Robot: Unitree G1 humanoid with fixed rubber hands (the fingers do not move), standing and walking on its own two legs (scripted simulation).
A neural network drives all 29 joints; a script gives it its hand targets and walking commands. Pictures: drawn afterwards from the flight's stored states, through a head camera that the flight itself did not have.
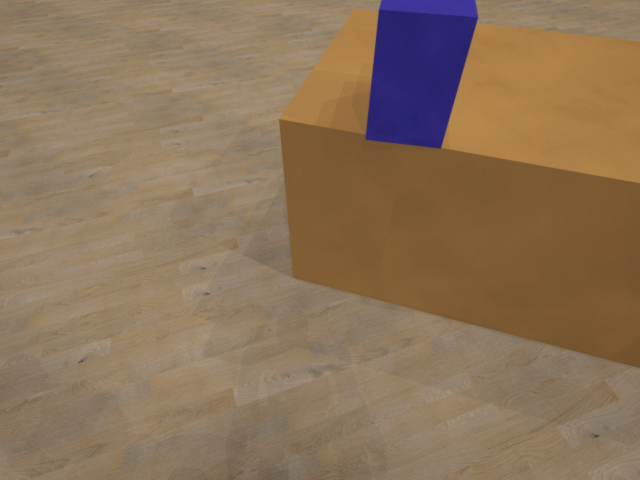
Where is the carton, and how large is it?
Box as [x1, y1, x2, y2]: [365, 0, 477, 148]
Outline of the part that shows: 381,0 378,14 365,139 440,148 477,19 475,1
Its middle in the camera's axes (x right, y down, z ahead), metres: +0.22 -0.40 +0.89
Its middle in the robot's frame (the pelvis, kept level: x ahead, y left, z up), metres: +0.94 -0.23 +0.07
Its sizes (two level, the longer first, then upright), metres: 0.245 0.177 0.283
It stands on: a pedestal, 0.70 m high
